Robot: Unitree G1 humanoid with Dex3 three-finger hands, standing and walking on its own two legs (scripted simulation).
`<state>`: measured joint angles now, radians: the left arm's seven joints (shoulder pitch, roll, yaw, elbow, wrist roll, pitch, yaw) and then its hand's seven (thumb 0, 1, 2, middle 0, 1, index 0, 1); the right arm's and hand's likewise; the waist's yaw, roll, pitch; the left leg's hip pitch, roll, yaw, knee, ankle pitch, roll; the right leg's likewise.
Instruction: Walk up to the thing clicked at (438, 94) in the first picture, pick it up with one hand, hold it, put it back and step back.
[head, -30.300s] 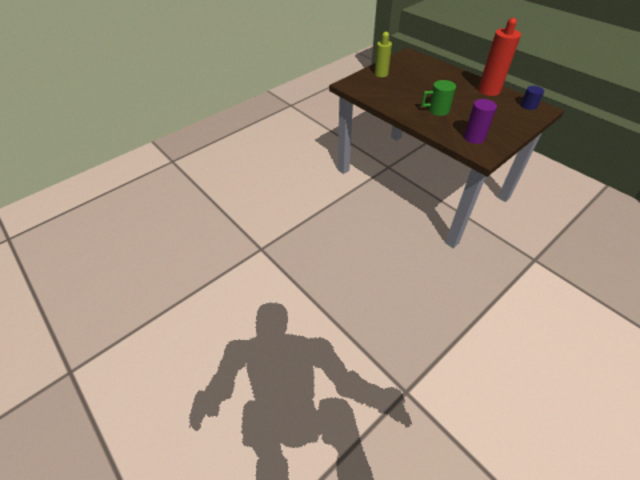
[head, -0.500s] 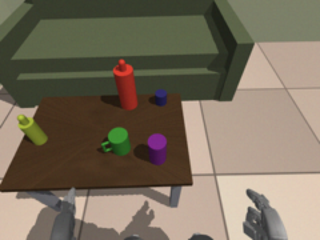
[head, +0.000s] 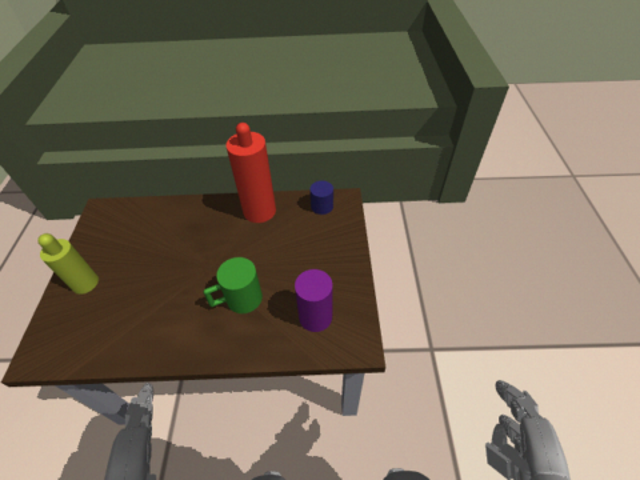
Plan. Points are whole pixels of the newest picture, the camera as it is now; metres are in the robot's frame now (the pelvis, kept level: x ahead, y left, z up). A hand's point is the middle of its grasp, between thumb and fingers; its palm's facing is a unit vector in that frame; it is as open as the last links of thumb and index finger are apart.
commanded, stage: stand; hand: left
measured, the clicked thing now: (232, 288) +0.52 +0.19 -0.22
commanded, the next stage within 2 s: none
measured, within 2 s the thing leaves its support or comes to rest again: neither
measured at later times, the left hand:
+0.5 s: hand out of the picture +0.08 +0.26 -0.11, palm faces -0.02 -0.92 -0.39, open 9.9 cm
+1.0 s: hand out of the picture +0.06 +0.25 -0.09, palm faces +0.00 -0.94 -0.35, open 7.4 cm
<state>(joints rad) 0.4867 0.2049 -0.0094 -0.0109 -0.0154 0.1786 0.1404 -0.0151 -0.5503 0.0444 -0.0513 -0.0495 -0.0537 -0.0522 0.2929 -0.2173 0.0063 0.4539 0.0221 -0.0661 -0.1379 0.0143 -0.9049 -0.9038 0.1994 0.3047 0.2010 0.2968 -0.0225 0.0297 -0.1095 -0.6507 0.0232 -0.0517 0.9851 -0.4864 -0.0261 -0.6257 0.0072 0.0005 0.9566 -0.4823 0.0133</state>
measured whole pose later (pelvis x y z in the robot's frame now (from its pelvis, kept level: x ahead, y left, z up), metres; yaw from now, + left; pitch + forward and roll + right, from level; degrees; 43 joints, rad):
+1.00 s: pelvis +0.00 +0.00 +0.06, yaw +0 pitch -4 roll +0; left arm 0.13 0.31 0.01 1.15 0.02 -0.01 0.02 0.00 0.90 0.90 -0.20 -0.30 -0.20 -0.30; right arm 0.15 -0.32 -0.01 1.13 -0.02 0.00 -0.02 0.01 -0.91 -0.90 0.20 0.30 0.20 0.30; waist 0.00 0.02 0.06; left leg -0.13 0.01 -0.03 0.39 -0.20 -0.02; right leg -0.12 -0.02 0.01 0.40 -0.22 0.02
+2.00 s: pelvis +0.01 +0.00 +0.07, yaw -1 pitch -2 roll +0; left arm 0.10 0.33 0.01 1.16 0.01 -0.01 0.01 0.00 0.91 0.90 -0.20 -0.30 -0.20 -0.30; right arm 0.12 -0.35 -0.01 1.14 -0.01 -0.01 -0.01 0.01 -0.91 -0.90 0.20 0.30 0.20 0.30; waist 0.00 0.02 0.06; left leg -0.09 0.01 -0.01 0.32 -0.19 -0.02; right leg -0.10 -0.02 0.03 0.34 -0.20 0.02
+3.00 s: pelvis -0.07 +0.02 +0.04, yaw -2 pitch -2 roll +0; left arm 0.05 0.42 0.06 0.92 0.00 0.06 0.02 0.00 0.91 0.90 -0.20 -0.30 -0.20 -0.30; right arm 0.10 -0.38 -0.06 0.93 -0.03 0.04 0.01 0.01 -0.91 -0.90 0.20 0.30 0.20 0.30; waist -0.02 -0.02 0.19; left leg -0.38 0.01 0.00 0.64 -0.23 0.02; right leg -0.47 0.09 0.12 1.13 -0.52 -0.03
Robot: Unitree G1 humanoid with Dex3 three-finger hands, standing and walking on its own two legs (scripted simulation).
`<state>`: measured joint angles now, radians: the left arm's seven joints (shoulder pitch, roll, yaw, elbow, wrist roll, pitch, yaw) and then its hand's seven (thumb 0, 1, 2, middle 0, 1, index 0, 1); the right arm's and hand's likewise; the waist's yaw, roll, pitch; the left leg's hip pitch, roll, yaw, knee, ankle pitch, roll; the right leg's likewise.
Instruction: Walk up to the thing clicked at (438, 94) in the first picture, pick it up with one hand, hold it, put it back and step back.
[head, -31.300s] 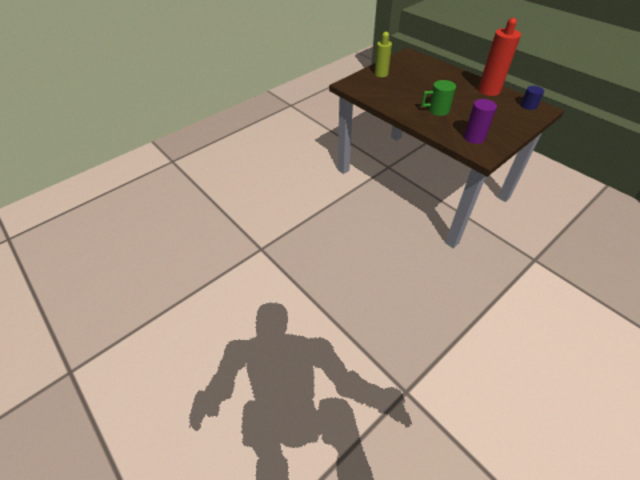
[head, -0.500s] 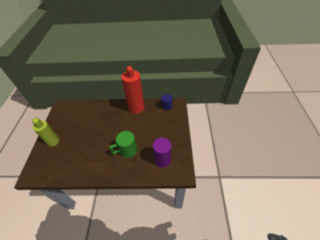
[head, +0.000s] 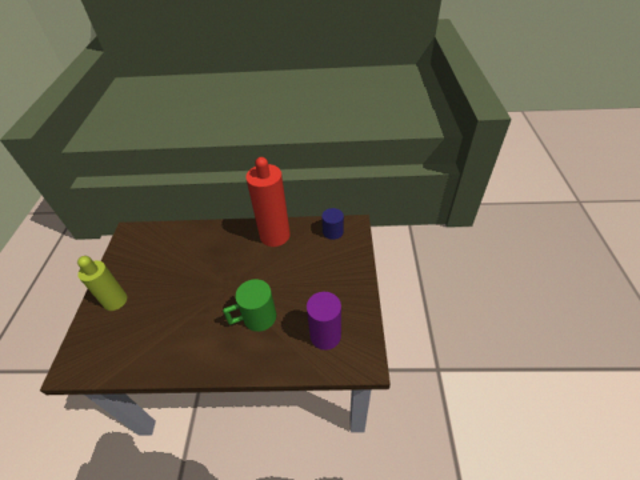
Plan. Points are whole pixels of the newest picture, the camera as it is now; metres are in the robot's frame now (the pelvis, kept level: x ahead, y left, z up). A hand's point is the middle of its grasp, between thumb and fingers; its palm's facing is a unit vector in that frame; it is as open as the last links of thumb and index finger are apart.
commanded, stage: stand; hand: left
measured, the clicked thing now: (249, 308) +0.52 +0.19 -0.28
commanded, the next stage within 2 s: step back in 1.60 s
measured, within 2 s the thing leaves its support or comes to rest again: neither
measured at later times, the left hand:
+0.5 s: hand out of the picture +0.07 +0.25 -0.16, palm faces -0.02 -0.94 -0.35, open 7.3 cm
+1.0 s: hand out of the picture +0.09 +0.25 -0.15, palm faces -0.02 -0.94 -0.35, open 7.3 cm
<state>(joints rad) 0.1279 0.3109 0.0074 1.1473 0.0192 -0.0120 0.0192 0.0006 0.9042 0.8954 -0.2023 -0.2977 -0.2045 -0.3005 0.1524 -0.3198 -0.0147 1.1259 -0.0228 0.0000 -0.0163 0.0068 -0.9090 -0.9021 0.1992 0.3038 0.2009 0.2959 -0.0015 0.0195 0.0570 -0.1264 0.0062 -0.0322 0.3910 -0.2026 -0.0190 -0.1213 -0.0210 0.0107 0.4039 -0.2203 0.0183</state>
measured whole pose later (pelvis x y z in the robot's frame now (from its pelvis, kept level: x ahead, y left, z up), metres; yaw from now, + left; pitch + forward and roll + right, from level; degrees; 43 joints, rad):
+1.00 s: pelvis +0.01 +0.00 +0.00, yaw -1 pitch -2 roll +0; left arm 0.10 0.33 0.01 1.16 0.01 -0.01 0.01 0.00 0.91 0.90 -0.20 -0.30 -0.20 -0.30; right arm 0.12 -0.35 -0.01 1.14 -0.01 -0.01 -0.01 0.01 -0.91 -0.90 0.20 0.30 0.20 0.30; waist 0.00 0.02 0.06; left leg -0.09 0.01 -0.01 0.32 -0.19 -0.02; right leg -0.10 -0.02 0.03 0.34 -0.20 0.02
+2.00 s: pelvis -0.06 +0.01 -0.02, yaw -2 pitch -2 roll +0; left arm 0.05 0.42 0.06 0.92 0.00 0.06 0.02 0.00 0.91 0.90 -0.20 -0.30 -0.20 -0.30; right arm 0.10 -0.38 -0.06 0.93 -0.03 0.04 0.01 0.01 -0.91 -0.90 0.20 0.30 0.20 0.30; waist -0.02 -0.02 0.19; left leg -0.38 0.01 0.00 0.64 -0.23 0.02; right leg -0.47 0.09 0.12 1.13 -0.52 -0.03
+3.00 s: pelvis -0.33 -0.01 -0.02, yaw -4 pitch -2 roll +2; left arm 0.20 0.34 0.07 0.86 0.04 0.04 0.01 0.00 0.90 0.90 -0.20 -0.30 -0.21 -0.30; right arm 0.16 -0.42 -0.06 0.86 0.00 0.06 -0.02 0.01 -0.91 -0.90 0.20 0.30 0.20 0.30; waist 0.02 0.04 0.15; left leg -0.51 -0.13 -0.14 1.14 -0.47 -0.01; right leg -0.28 0.00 0.04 0.63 -0.31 -0.02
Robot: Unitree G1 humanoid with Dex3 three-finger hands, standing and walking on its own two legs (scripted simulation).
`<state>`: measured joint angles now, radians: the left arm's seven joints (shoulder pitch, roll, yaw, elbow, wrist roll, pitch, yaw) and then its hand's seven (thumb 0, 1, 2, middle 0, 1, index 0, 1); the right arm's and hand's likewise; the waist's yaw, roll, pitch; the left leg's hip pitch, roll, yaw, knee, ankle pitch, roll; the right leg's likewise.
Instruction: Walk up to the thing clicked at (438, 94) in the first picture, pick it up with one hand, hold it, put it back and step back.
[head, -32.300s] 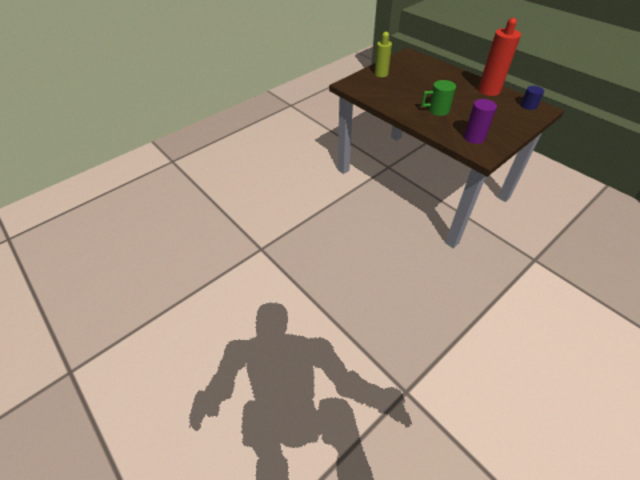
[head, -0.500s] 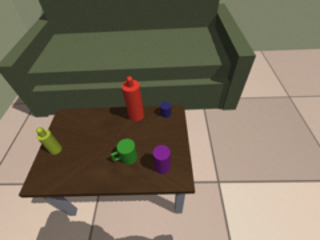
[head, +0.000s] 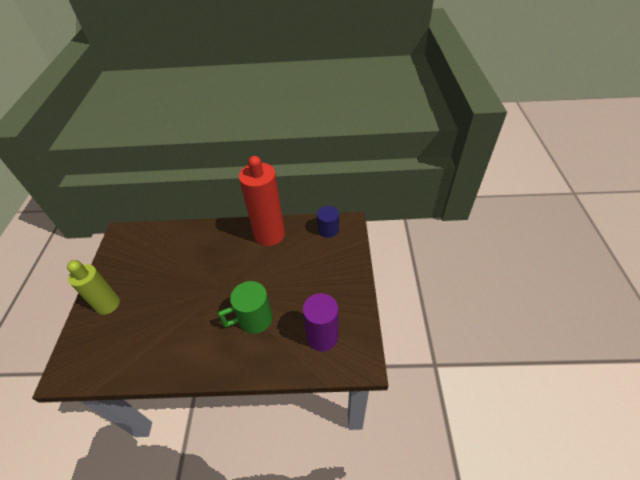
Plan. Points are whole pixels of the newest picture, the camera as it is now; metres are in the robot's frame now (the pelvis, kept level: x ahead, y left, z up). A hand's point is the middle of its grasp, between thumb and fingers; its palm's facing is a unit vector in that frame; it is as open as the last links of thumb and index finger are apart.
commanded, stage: stand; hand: left
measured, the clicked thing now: (245, 310) +0.50 +0.19 -0.29
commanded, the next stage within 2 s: step back in 0.60 s
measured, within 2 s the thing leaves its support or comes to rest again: neither
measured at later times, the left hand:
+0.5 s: hand out of the picture +0.06 +0.25 -0.16, palm faces -0.01 -0.94 -0.35, open 7.3 cm
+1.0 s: hand out of the picture +0.06 +0.29 -0.17, palm faces -0.04 -0.91 -0.40, open 7.3 cm
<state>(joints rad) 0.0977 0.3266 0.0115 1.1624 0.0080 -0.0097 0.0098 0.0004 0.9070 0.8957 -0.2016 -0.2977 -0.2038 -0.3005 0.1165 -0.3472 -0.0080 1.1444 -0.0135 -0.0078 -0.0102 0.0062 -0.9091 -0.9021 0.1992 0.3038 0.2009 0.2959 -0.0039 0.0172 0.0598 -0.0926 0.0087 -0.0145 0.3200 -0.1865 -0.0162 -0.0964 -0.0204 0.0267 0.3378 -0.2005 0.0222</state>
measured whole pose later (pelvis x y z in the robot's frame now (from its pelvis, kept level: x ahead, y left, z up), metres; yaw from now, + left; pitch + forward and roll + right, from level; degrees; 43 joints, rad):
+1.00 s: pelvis -0.08 +0.01 -0.03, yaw -1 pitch -2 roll +0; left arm 0.05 0.42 0.06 0.92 0.00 0.06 0.02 0.00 0.91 0.90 -0.20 -0.30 -0.20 -0.30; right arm 0.10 -0.38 -0.06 0.93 -0.03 0.04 0.01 0.01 -0.91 -0.90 0.20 0.30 0.20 0.30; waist -0.02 -0.02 0.19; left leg -0.38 0.01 0.00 0.64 -0.23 0.02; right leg -0.47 0.09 0.12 1.13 -0.52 -0.03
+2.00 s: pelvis -0.35 -0.02 -0.02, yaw -3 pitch -2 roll +2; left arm 0.20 0.34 0.07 0.86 0.04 0.04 0.01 0.00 0.90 0.90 -0.20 -0.30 -0.21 -0.30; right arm 0.16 -0.42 -0.06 0.86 0.00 0.06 -0.02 0.01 -0.91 -0.90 0.20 0.30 0.20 0.30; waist 0.02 0.04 0.15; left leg -0.51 -0.13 -0.14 1.14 -0.47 -0.01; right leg -0.28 0.00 0.04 0.63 -0.31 -0.02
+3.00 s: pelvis -0.65 -0.01 -0.02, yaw +1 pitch -3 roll +2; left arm 0.21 0.41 0.07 0.94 0.03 0.03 -0.01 0.00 0.91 0.90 -0.20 -0.30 -0.20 -0.30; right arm 0.26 -0.36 -0.06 0.99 -0.04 0.01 0.01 0.01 -0.91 -0.90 0.20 0.30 0.20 0.30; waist 0.00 -0.03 0.07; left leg -0.19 -0.03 -0.01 0.56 -0.33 0.02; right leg -0.37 -0.04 0.02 0.81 -0.44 -0.01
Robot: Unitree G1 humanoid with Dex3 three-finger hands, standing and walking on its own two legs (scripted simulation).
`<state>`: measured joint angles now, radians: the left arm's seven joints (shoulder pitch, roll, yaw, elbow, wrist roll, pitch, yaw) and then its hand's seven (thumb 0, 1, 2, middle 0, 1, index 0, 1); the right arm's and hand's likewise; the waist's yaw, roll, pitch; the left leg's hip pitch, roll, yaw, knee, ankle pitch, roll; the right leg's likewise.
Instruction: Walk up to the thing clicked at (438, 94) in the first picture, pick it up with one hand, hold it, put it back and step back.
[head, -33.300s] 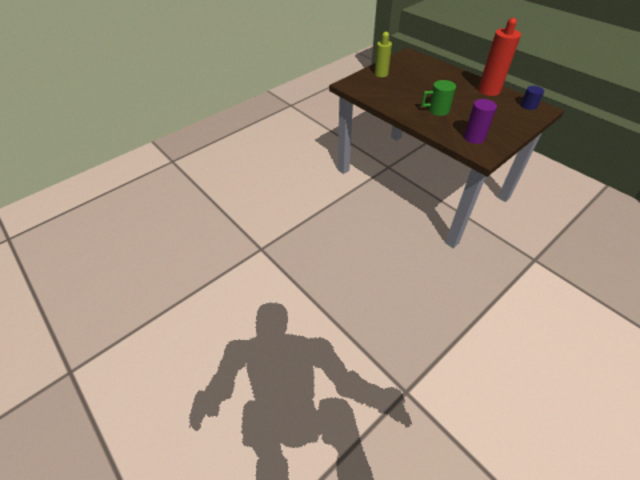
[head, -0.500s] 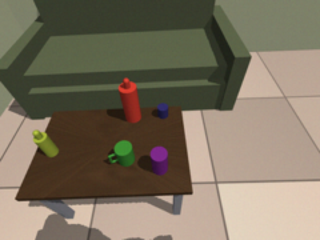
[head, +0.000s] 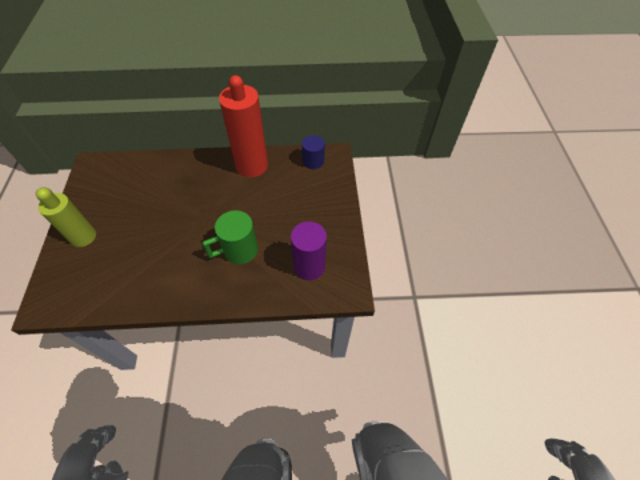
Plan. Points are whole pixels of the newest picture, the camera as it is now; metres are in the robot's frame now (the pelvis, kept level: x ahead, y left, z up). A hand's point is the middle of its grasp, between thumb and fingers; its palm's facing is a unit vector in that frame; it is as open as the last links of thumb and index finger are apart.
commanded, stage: step back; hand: left
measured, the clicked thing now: (230, 240) +0.58 +0.19 -0.26
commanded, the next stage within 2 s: none
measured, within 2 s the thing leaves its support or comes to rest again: neither
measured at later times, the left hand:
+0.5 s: hand out of the picture +0.00 +0.26 -0.14, palm faces +0.01 -0.91 -0.41, open 7.4 cm
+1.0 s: hand out of the picture -0.19 +0.23 -0.12, palm faces -0.03 -0.90 -0.43, open 7.3 cm
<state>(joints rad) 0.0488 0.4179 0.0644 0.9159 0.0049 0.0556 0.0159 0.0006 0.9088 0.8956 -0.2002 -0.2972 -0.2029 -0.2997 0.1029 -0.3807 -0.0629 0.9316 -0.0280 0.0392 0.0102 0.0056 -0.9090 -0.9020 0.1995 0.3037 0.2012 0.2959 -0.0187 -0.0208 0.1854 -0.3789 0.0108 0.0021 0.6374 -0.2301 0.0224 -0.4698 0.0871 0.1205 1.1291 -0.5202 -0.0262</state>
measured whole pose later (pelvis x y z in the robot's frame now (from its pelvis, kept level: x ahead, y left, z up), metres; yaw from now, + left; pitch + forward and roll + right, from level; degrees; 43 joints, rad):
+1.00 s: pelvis -0.27 -0.04 +0.01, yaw -2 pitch -2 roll +2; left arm 0.20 0.34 0.07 0.86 0.04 0.04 0.01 0.00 0.90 0.90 -0.20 -0.30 -0.21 -0.30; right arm 0.16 -0.42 -0.06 0.86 0.00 0.06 -0.02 0.01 -0.91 -0.90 0.20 0.30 0.20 0.30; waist 0.02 0.04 0.15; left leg -0.51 -0.13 -0.14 1.14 -0.47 -0.01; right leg -0.28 0.00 0.04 0.63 -0.31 -0.02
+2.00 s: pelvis -0.57 -0.03 +0.01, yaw +2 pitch -3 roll +2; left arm 0.21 0.41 0.07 0.94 0.03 0.03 -0.01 0.00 0.91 0.90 -0.20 -0.30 -0.20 -0.30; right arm 0.26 -0.36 -0.06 0.99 -0.04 0.01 0.01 0.01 -0.91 -0.90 0.20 0.30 0.20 0.30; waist 0.00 -0.03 0.07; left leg -0.19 -0.03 -0.01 0.56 -0.33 0.02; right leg -0.37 -0.04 0.02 0.81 -0.44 -0.01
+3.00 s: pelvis -0.53 -0.02 +0.03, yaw +1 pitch -2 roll +0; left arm 0.06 0.35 0.00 1.11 0.00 -0.02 0.00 0.00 0.91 0.90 -0.20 -0.30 -0.20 -0.30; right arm 0.05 -0.34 -0.02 1.12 -0.01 -0.01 0.01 0.01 -0.91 -0.90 0.20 0.30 0.20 0.30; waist 0.00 0.00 0.06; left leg -0.11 0.00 0.03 0.34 -0.19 0.01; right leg -0.10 -0.02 0.02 0.35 -0.20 0.03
